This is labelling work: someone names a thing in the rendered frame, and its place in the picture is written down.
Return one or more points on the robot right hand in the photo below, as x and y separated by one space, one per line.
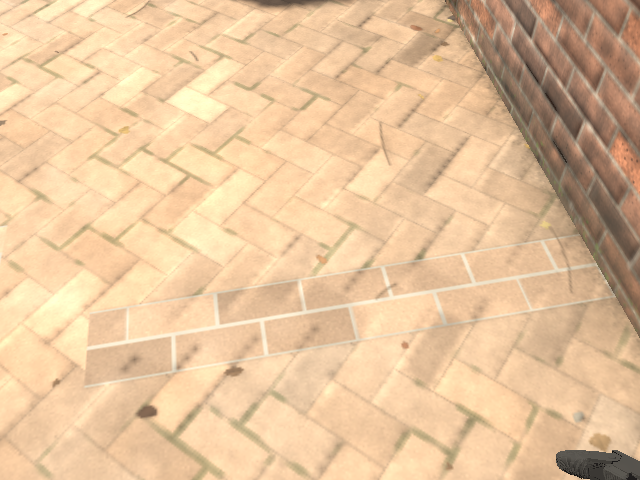
595 465

